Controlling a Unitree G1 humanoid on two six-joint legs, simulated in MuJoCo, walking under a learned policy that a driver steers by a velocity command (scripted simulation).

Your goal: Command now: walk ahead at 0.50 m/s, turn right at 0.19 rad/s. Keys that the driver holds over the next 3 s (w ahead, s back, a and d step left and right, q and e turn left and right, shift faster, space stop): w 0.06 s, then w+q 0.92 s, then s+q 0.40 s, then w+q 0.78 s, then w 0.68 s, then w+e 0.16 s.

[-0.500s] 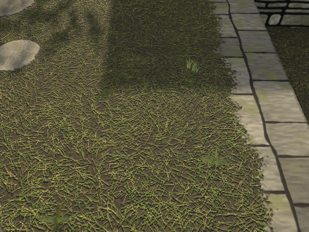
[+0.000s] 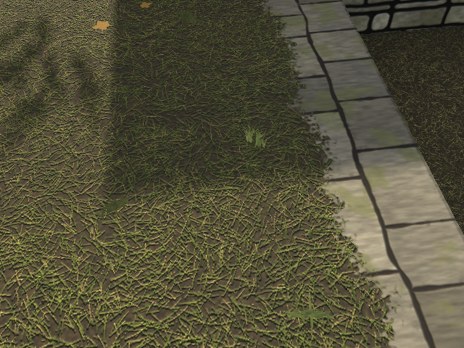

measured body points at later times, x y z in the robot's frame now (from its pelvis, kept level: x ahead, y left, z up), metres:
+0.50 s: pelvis +0.29 +0.07 +0.00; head +0.32 +0.09 +0.45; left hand +0.44 +0.35 -0.09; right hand +0.38 -0.20 -0.11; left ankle +0.27 +0.14 -0.75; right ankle +0.44 -0.09 -0.69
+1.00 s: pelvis +0.55 +0.08 +0.00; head +0.58 +0.10 +0.45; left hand +0.47 +0.36 -0.12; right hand +0.83 -0.08 -0.09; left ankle +0.59 +0.28 -0.68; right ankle +0.56 -0.03 -0.75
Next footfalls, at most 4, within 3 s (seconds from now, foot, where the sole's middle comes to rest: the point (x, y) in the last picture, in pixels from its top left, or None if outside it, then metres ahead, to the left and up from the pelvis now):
0.20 left None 0.31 0.14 -0.78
0.70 right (267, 304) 0.60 -0.02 -0.78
1.18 left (158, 263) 0.72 0.33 -0.78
1.60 right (231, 243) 0.80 0.10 -0.78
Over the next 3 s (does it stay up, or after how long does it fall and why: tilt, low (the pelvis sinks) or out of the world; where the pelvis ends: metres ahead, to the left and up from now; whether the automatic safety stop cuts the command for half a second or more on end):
stays up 0.87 0.79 0.00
